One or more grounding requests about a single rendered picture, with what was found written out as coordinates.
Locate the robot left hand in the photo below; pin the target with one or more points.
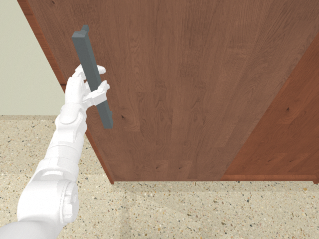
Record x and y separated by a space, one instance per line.
79 92

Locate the handle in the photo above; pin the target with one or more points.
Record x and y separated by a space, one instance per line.
86 56

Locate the robot left upper arm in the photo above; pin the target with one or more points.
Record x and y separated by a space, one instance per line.
46 207

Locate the robot left forearm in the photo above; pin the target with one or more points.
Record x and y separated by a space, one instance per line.
63 154

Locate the wardrobe door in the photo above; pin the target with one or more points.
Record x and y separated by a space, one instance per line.
189 79
285 141

